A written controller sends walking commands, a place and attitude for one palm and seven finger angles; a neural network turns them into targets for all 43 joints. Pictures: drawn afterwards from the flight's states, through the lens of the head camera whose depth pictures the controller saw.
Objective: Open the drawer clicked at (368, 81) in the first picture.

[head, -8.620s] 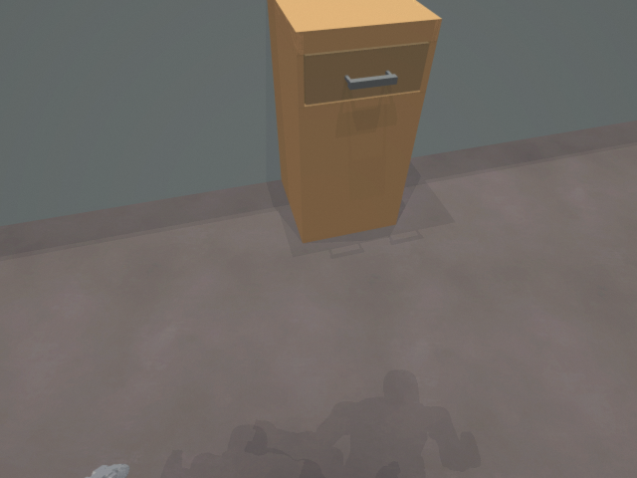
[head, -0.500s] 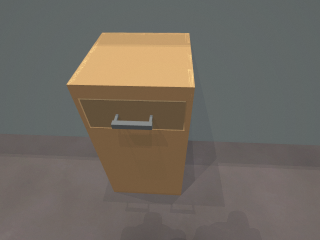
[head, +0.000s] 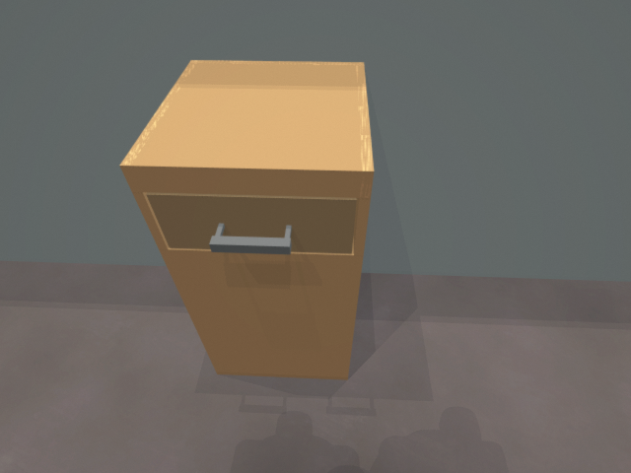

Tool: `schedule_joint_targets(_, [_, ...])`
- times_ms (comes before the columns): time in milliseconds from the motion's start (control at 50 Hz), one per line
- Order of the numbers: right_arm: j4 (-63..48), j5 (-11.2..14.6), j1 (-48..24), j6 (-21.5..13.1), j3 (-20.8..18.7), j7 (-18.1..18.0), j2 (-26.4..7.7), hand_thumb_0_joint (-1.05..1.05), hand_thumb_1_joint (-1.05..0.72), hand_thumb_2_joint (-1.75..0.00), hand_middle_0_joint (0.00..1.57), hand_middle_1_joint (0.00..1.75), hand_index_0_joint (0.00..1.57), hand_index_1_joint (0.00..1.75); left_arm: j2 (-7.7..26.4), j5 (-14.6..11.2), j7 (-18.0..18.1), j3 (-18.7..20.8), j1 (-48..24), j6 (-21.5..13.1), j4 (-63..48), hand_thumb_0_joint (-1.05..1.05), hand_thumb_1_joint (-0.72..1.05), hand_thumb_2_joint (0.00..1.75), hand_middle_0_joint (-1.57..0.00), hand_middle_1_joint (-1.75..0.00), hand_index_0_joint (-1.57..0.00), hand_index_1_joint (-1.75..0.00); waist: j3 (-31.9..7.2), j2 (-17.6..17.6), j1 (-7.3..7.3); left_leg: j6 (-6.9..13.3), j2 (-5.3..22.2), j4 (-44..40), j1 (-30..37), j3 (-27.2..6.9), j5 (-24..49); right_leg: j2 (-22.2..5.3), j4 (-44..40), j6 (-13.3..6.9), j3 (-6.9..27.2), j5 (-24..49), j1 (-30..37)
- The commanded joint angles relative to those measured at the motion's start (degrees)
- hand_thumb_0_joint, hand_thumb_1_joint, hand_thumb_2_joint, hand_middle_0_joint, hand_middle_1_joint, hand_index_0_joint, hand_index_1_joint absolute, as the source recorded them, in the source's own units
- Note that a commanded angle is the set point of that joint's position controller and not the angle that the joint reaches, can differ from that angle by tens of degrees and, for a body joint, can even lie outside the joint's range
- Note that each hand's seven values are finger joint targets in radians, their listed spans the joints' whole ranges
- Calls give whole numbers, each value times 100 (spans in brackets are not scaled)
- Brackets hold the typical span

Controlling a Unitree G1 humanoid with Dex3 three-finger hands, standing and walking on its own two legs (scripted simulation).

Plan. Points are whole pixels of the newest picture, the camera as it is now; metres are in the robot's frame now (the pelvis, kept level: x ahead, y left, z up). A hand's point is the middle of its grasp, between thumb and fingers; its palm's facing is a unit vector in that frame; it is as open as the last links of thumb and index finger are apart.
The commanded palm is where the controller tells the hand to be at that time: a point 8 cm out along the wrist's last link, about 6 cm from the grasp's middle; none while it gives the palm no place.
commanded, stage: look again from close up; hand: left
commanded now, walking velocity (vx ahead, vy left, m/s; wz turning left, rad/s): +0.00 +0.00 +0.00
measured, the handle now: (252, 237) +0.54 +0.15 -0.06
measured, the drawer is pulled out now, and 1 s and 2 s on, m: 0.00 0.00 0.00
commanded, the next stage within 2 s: raise the hand with hooked fingers in 0.02 s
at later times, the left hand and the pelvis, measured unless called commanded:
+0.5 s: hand (198, 419) +0.20 +0.17 -0.05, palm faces +0.00 -0.31 -0.95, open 8.3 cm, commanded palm +0.15 +0.21 -0.02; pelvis +0.01 -0.01 -0.03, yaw +1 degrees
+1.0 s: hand (163, 369) +0.25 +0.22 -0.02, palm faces +0.00 -0.11 -0.99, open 11.3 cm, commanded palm +0.23 +0.23 +0.05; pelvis +0.05 -0.01 -0.03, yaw +3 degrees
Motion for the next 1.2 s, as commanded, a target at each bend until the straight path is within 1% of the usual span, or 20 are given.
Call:
schedule_joint_targets(0, [-163, 34, 329, -59, -70, -20, -484, 0, -90, -90, 20, 30, 20, 30, 491, -13, 58, 95, 347, -88, -127, 0, 90, 90, -20, -30, -20, -30, 503, -204, 30, -5, 649, -917, -662, -770, -576, -334, -509, -140, 485, -427, 139])
schedule_joint_targets(80, [-109, 35, 348, -61, -68, -28, -425, 0, -90, -90, 20, 30, 20, 30, 436, -12, 68, 95, 407, -96, -62, 0, 90, 90, -20, -30, -20, -30, 467, -185, 30, -8, 654, -910, -553, -745, -511, -329, -531, -143, 480, -397, 115])
schedule_joint_targets(100, [-563, 39, -395, -137, -16, 38, -647, 0, -90, -90, 20, 30, 20, 30, 684, 26, 245, 46, 630, -130, 113, 0, 90, 90, -20, -30, -20, -30, 766, -689, 308, -170, 798, 77, -999, -365, -199, -491, -171, -182, 364, 251, 126])
schedule_joint_targets(120, [-2762, 476, -642, -946, 190, -354, -1358, 0, -90, -90, 20, 30, 20, 30, 1958, 694, 189, -443, -3948, -1193, -8353, 0, 88, 89, -20, -32, -20, -32, -2060, 688, -376, 73, 140, -665, 429, -369, -158, 236, 255, -232, 703, -457, 799])
schedule_joint_targets(140, [-2329, 440, -1183, -1546, 73, -602, -1296, 0, -90, -90, 20, 30, 20, 30, 2192, 785, 764, 168, -1531, -821, -6845, 0, 85, 88, -20, -33, -20, -33, -1780, 1409, 205, -23, 178, -648, 126, -404, -793, 281, 609, -410, 185, -976, 394])
schedule_joint_targets(160, [-2395, 606, -1086, -1799, 14, -588, -968, 0, -90, -90, 20, 30, 20, 30, 1186, 800, 1060, -380, 26, 1, -6285, 0, 83, 87, -21, -34, -21, -34, -733, 1223, 147, -163, 205, -878, -716, -607, -1507, 348, 657, -335, 9, -1190, -114])
schedule_joint_targets(180, [-2180, 640, -859, -1899, 12, -613, -968, 0, -90, -90, 20, 30, 20, 30, 599, 1049, 1079, -843, 225, 197, -5994, 0, 81, 86, -21, -36, -21, -36, -349, 666, 8, -110, 122, -607, -798, -439, -1384, 370, 528, -246, -37, -1053, -306])
schedule_joint_targets(200, [-2559, 580, -1106, -2021, -31, -602, -1146, 0, -90, -90, 20, 30, 20, 30, 817, 1373, 1159, -961, -280, 134, -6672, 0, 78, 85, -21, -37, -21, -37, 385, 302, -90, -66, 81, -430, -1079, -689, -1559, 361, 445, -257, 178, -1401, -768])
schedule_joint_targets(240, [-2821, 250, -1078, -2030, -39, -529, -1327, 0, -90, -90, 20, 30, 20, 30, 1002, 2466, 1417, -1024, -44, -8, -6695, 0, 74, 83, -21, -40, -21, -40, 272, -545, -136, -19, 20, 44, -1343, -831, -1726, 360, 553, -268, 314, -2186, -1374])
schedule_joint_targets(280, [-3345, -6, -1204, -1806, -208, -366, -1339, 0, -90, -90, 20, 30, 20, 30, 1217, 3649, 1756, -763, 75, -121, -6359, 0, 69, 81, -22, -43, -22, -43, -28, -807, -44, -91, -206, 524, -1554, -783, -1688, 381, 523, -314, 596, -2867, -1657])
schedule_joint_targets(320, [-3719, -209, -1481, -1342, -341, -115, -1338, 0, -90, -90, 20, 30, 20, 30, 1040, 4570, 2021, -709, 1308, -236, -5621, 0, 64, 79, -22, -47, -22, -47, 180, -1326, 367, -121, -349, 861, -1990, -573, -1468, 406, 338, -426, 979, -3371, -1764])
schedule_joint_targets(380, [-4167, -177, -1905, -496, -294, 235, -1241, 0, -90, -90, 20, 30, 20, 30, 1104, 5411, 2142, -434, 1881, -525, -5729, 0, 57, 76, -22, -51, -22, -51, -262, -1569, 794, -133, -416, 983, -2354, -444, -839, 348, 570, -571, 1308, -2371, -1133])
schedule_joint_targets(480, [-4476, -248, -2272, 219, -255, 382, -1072, 0, -90, -90, 20, 30, 20, 30, 1665, 6216, 2610, 115, 930, -655, -6808, 0, 46, 71, -23, -58, -23, -58, -1032, -492, 948, -126, -355, 1336, -2103, -440, -12, 470, 1391, -670, 1231, -843, -1201])
schedule_joint_targets(580, [-4459, -460, -2132, 363, -279, 370, -1003, 0, -90, -90, 20, 30, 20, 30, 2072, 6553, 3021, 317, -428, -866, -7898, 0, 34, 66, -24, -66, -24, -66, -2329, 206, 585, -119, -291, 2289, -1361, -716, 733, 489, 2052, -634, 1456, 22, -2022])
schedule_joint_targets(640, [-4413, -514, -2159, 415, -265, 372, -1058, 0, -90, -90, 20, 30, 20, 30, 2069, 6372, 2927, 255, -630, -1010, -8040, 0, 27, 63, -25, -70, -25, -70, -2279, 366, 359, -70, -305, 2595, -1257, -745, 774, 481, 2085, -602, 1382, 38, -2403])
schedule_joint_targets(680, [-4331, -492, -2142, 447, -254, 354, -1064, 0, -90, -90, 20, 30, 20, 30, 1886, 6089, 2736, 71, -622, -898, -7919, 0, 22, 61, -25, -74, -25, -74, -2053, 107, 200, -7, -271, 2517, -1399, -804, 654, 498, 1995, -520, 1211, 74, -2290])
schedule_joint_targets(740, [-4342, -407, -2110, 531, -186, 310, -1041, 0, -90, -90, 20, 30, 20, 30, 1851, 5885, 2368, -29, -279, -572, -7736, 0, 15, 58, -25, -78, -25, -78, -1888, -442, 240, 15, -212, 2158, -1683, -752, 545, 503, 1812, -440, 954, 308, -1617])
schedule_joint_targets(900, [-4239, -250, -1986, 416, -20, 178, -976, 0, -90, -90, 20, 30, 20, 30, 2396, 5847, 1952, 500, 117, -367, -7673, 0, -3, 50, -27, -90, -27, -90, -1850, -410, 603, -74, -129, 1472, -1620, -659, 1004, 403, 1572, -417, 899, 1033, -486])
schedule_joint_targets(980, [-4139, -255, -1875, 369, -138, 175, -1008, 0, -90, -90, 20, 30, 20, 30, 2422, 5756, 2073, 646, -85, -459, -7955, 0, -13, 46, -27, -96, -27, -96, -2009, -26, 569, -84, -87, 1378, -1257, -666, 1555, 368, 1530, -418, 815, 1281, -403])
schedule_joint_targets(1180, [-3941, -122, -1872, 413, -314, 141, -1145, 0, -90, -90, 20, 30, 20, 30, 2516, 5576, 1745, 454, -1056, -211, -7767, 0, -36, 36, -29, -111, -29, -111, -1885, -50, 497, -96, -8, 999, -755, -642, 1813, 329, 1186, -377, 565, 991, -255])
